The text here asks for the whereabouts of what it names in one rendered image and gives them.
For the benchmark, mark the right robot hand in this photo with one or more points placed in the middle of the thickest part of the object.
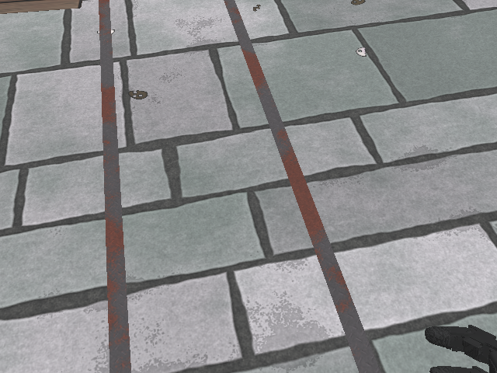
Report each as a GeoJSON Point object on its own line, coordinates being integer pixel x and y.
{"type": "Point", "coordinates": [474, 342]}

